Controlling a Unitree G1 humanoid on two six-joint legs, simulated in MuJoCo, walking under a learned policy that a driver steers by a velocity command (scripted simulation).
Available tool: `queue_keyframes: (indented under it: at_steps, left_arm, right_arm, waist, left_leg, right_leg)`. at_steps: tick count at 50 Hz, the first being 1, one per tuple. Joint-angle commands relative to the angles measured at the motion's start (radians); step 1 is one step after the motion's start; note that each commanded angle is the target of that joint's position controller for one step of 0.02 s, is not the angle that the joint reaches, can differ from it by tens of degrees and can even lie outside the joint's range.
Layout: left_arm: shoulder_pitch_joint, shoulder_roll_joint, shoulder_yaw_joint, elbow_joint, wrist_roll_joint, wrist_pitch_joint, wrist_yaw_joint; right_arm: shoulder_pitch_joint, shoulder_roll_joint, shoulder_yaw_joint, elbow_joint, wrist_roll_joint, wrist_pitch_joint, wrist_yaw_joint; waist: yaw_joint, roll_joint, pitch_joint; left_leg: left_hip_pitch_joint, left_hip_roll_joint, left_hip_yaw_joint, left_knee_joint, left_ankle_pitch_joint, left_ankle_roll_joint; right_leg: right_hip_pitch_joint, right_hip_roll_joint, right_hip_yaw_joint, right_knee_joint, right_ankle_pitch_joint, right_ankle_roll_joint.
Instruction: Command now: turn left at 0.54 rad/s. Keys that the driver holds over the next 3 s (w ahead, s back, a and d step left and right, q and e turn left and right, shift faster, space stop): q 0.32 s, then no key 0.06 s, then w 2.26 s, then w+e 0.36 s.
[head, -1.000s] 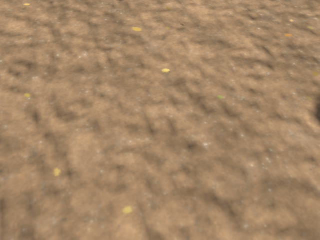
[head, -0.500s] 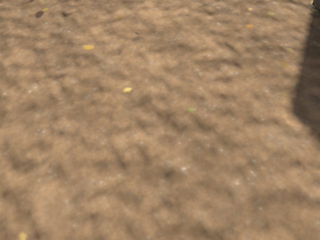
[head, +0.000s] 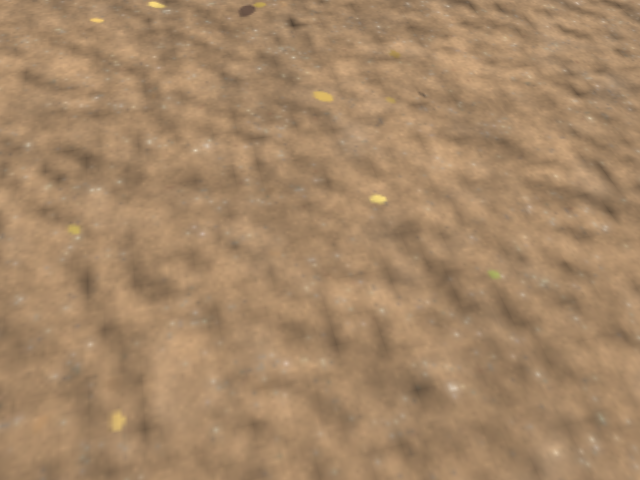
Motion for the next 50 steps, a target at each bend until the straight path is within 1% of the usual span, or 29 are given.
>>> queue_keyframes:
  at_steps: [1,3,7,12,16,18,19,20,21,22,23,24,25,26,28,30,34,37,40,41,42,43,44,45,46,47,48,49,50]
  left_arm:
    - [0.022,0.088,0.022,-0.055,0.006,-0.009,-0.008]
    - [0.004,0.077,0.018,-0.071,-0.001,-0.005,-0.008]
    - [-0.033,0.081,0.015,-0.101,-0.005,0.002,-0.001]
    - [-0.054,0.083,0.008,-0.136,-0.01,-0.004,0.003]
    - [-0.037,0.09,0.003,-0.159,-0.019,-0.015,0.007]
    - [0.025,0.087,0.0,-0.15,-0.023,-0.023,0.011]
    - [0.067,0.078,-0.002,-0.14,-0.02,-0.029,0.015]
    - [0.1,0.092,0.0,-0.133,-0.006,-0.038,0.019]
    - [0.097,0.151,0.004,-0.147,0.013,-0.043,0.023]
    - [0.083,0.256,0.029,-0.154,0.02,-0.038,0.014]
    - [0.079,0.222,0.028,-0.145,0.023,-0.037,0.005]
    - [0.031,0.155,0.01,-0.144,0.011,-0.042,-0.004]
    - [0.004,0.125,0.001,-0.145,0.006,-0.048,-0.01]
    - [0.016,0.117,0.0,-0.134,0.003,-0.057,-0.01]
    - [0.075,0.117,0.003,-0.104,-0.001,-0.076,-0.016]
    - [0.128,0.126,0.011,-0.075,-0.006,-0.092,-0.022]
    - [0.198,0.127,0.018,-0.037,-0.007,-0.108,-0.029]
    - [0.241,0.138,0.023,-0.01,-0.003,-0.113,-0.034]
    - [0.249,0.147,0.027,0.002,-0.001,-0.112,-0.04]
    - [0.241,0.152,0.029,0.005,-0.004,-0.111,-0.041]
    - [0.223,0.154,0.029,0.006,-0.01,-0.109,-0.041]
    - [0.22,0.139,0.024,0.008,-0.013,-0.109,-0.04]
    - [0.2,0.098,0.01,-0.006,-0.013,-0.114,-0.041]
    - [0.173,0.003,-0.019,-0.067,-0.026,-0.121,-0.047]
    - [0.163,0.095,0.006,-0.062,-0.003,-0.111,-0.035]
    - [0.164,0.112,0.013,-0.05,0.003,-0.107,-0.041]
    - [0.157,0.091,0.007,-0.039,-0.001,-0.11,-0.055]
    - [0.154,0.079,0.006,-0.033,-0.001,-0.108,-0.063]
    - [0.158,0.077,0.005,-0.025,0.011,-0.1,-0.068]
  right_arm:
    - [-0.004,-0.141,-0.033,-0.07,0.012,-0.011,-0.001]
    - [0.027,-0.159,-0.039,-0.066,0.01,-0.015,-0.001]
    - [0.061,-0.184,-0.047,-0.068,0.002,-0.012,-0.004]
    - [0.041,-0.212,-0.055,-0.09,-0.007,-0.004,0.005]
    - [-0.003,-0.223,-0.061,-0.106,-0.01,0.003,0.015]
    - [-0.044,-0.216,-0.058,-0.113,-0.006,0.006,0.017]
    - [-0.07,-0.206,-0.054,-0.115,0.002,0.009,0.015]
    - [-0.062,-0.175,-0.044,-0.116,0.009,0.008,0.011]
    - [-0.004,-0.077,-0.018,-0.121,0.004,0.006,0.01]
    - [-0.007,-0.134,-0.029,-0.13,-0.016,0.002,0.004]
    - [-0.025,-0.175,-0.037,-0.129,-0.033,-0.003,0.006]
    - [-0.023,-0.183,-0.041,-0.111,-0.031,-0.008,0.016]
    - [0.009,-0.171,-0.038,-0.086,-0.027,-0.01,0.029]
    - [0.031,-0.162,-0.035,-0.067,-0.033,-0.013,0.04]
    - [0.012,-0.147,-0.028,-0.057,-0.038,-0.022,0.055]
    - [-0.041,-0.135,-0.021,-0.067,-0.035,-0.028,0.063]
    - [-0.146,-0.108,-0.001,-0.083,-0.029,-0.041,0.067]
    - [-0.208,-0.088,0.012,-0.099,-0.024,-0.052,0.068]
    - [-0.211,-0.094,0.016,-0.104,-0.02,-0.061,0.061]
    - [-0.185,-0.095,0.016,-0.1,-0.018,-0.066,0.056]
    - [-0.124,-0.092,0.015,-0.081,-0.02,-0.073,0.05]
    - [-0.025,-0.109,0.007,-0.044,-0.025,-0.083,0.04]
    - [0.118,-0.162,-0.011,-0.003,-0.035,-0.096,0.025]
    - [0.249,-0.285,-0.04,0.009,-0.044,-0.1,0.012]
    - [0.242,-0.282,-0.041,0.024,-0.025,-0.094,0.015]
    - [0.149,-0.215,-0.022,0.003,-0.019,-0.091,0.023]
    - [0.084,-0.157,-0.007,-0.011,-0.016,-0.095,0.029]
    - [0.052,-0.129,0.003,-0.016,-0.014,-0.101,0.028]
    - [0.047,-0.111,0.01,-0.01,-0.011,-0.108,0.025]
  waist:
    - [0.008,0.129,-0.098]
    - [-0.005,0.119,-0.096]
    - [-0.032,0.15,-0.078]
    - [-0.039,0.149,-0.081]
    - [-0.028,0.163,-0.091]
    - [0.002,0.168,-0.102]
    - [0.032,0.156,-0.1]
    - [0.042,0.103,-0.118]
    - [0.012,-0.134,-0.139]
    - [0.021,-0.205,-0.074]
    - [0.012,-0.144,-0.023]
    - [-0.015,-0.101,0.034]
    - [-0.034,-0.101,0.045]
    - [-0.032,-0.124,0.031]
    - [-0.009,-0.095,0.022]
    - [0.011,-0.083,0.027]
    - [0.054,-0.089,0.03]
    - [0.077,-0.097,0.038]
    - [0.065,-0.097,0.046]
    - [0.044,-0.091,0.044]
    - [0.001,-0.069,0.036]
    - [-0.044,-0.027,0.001]
    - [-0.109,0.069,-0.083]
    - [-0.151,0.315,-0.178]
    - [-0.126,0.242,-0.114]
    - [-0.071,0.144,-0.023]
    - [-0.044,0.116,0.013]
    - [-0.02,0.122,0.025]
    - [-0.007,0.136,0.024]
  left_leg:
    - [0.176,0.227,-0.231,-0.117,0.665,0.165]
    - [0.206,0.226,-0.254,-0.114,0.646,0.169]
    - [0.219,0.227,-0.324,-0.114,0.556,0.178]
    - [0.143,0.216,-0.398,-0.099,0.484,0.182]
    - [0.084,0.195,-0.467,-0.073,0.491,0.156]
    - [0.05,0.175,-0.47,-0.049,0.484,0.118]
    - [0.008,0.142,-0.458,-0.024,0.416,0.079]
    - [-0.075,0.089,-0.429,0.014,0.165,0.032]
    - [-0.206,-0.04,-0.275,0.222,-0.223,-0.019]
    - [-0.355,-0.152,-0.152,0.367,-0.329,-0.028]
    - [-0.362,-0.08,-0.187,0.487,-0.276,-0.025]
    - [-0.367,-0.061,-0.19,0.521,-0.204,-0.029]
    - [-0.355,-0.053,-0.171,0.533,-0.141,-0.043]
    - [-0.349,-0.049,-0.144,0.551,-0.101,-0.054]
    - [-0.37,-0.039,-0.117,0.557,-0.051,-0.065]
    - [-0.419,-0.01,-0.088,0.515,-0.018,-0.077]
    - [-0.412,0.057,0.0,0.344,0.007,-0.104]
    - [-0.329,0.061,0.038,0.203,-0.016,-0.092]
    - [-0.199,0.045,0.071,0.1,-0.035,-0.057]
    - [-0.128,0.038,0.079,0.058,-0.015,-0.041]
    - [-0.015,0.026,0.087,-0.014,0.033,-0.027]
    - [0.145,0.011,0.076,-0.061,0.042,-0.015]
    - [0.34,0.105,-0.049,-0.107,-0.034,0.01]
    - [0.521,0.386,-0.473,-0.249,-0.345,0.103]
    - [0.415,0.454,-0.659,-0.31,-0.423,0.156]
    - [0.336,0.41,-0.548,-0.293,-0.403,0.155]
    - [0.261,0.354,-0.442,-0.305,-0.286,0.136]
    - [0.22,0.305,-0.35,-0.327,-0.174,0.112]
    - [0.201,0.27,-0.284,-0.338,-0.06,0.098]
  right_leg:
    - [-0.119,0.0,0.054,0.114,0.049,0.019]
    - [-0.138,-0.005,0.063,0.08,0.054,0.029]
    - [-0.143,-0.001,0.076,-0.034,0.03,0.036]
    - [-0.049,0.022,0.09,-0.142,0.012,0.02]
    - [0.071,0.052,0.096,-0.259,-0.002,-0.002]
    - [0.186,0.059,0.086,-0.395,0.038,-0.019]
    - [0.279,0.06,0.074,-0.539,0.135,-0.026]
    - [0.398,0.007,0.12,-0.673,0.166,-0.042]
    - [0.5,-0.237,0.394,-0.793,-0.022,-0.091]
    - [0.409,-0.362,0.622,-0.852,-0.163,-0.205]
    - [0.331,-0.357,0.653,-0.877,-0.322,-0.249]
    - [0.292,-0.296,0.569,-0.888,-0.33,-0.225]
    - [0.299,-0.233,0.473,-0.894,-0.257,-0.19]
    - [0.325,-0.195,0.409,-0.897,-0.189,-0.176]
    - [0.375,-0.168,0.347,-0.888,-0.097,-0.18]
    - [0.431,-0.177,0.334,-0.892,-0.057,-0.197]
    - [0.462,-0.191,0.302,-0.9,0.027,-0.224]
    - [0.423,-0.197,0.273,-0.882,0.068,-0.233]
    - [0.353,-0.209,0.262,-0.847,0.105,-0.236]
    - [0.319,-0.214,0.259,-0.822,0.144,-0.231]
    - [0.269,-0.206,0.237,-0.772,0.199,-0.216]
    - [0.202,-0.175,0.201,-0.678,0.275,-0.193]
    - [0.114,-0.107,0.125,-0.47,0.301,-0.158]
    - [-0.128,0.029,-0.008,-0.136,0.04,-0.099]
    - [-0.234,0.05,0.042,0.043,-0.106,-0.11]
    - [-0.255,-0.016,0.093,0.106,-0.033,-0.127]
    - [-0.234,-0.046,0.099,0.095,0.049,-0.124]
    - [-0.204,-0.068,0.088,0.064,0.101,-0.114]
    - [-0.181,-0.08,0.076,0.048,0.134,-0.098]
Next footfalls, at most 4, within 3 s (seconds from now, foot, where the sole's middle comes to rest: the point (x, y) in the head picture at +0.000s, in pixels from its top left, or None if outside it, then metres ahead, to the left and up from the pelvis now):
0.42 right None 0.07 -0.12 -0.78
0.88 left None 0.15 0.14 -0.78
1.38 right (281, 454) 0.52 0.06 -0.78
1.94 left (177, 343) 0.77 0.31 -0.78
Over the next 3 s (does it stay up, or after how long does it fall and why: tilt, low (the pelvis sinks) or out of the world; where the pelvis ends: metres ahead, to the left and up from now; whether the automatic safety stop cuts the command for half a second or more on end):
stays up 1.19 0.33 -0.01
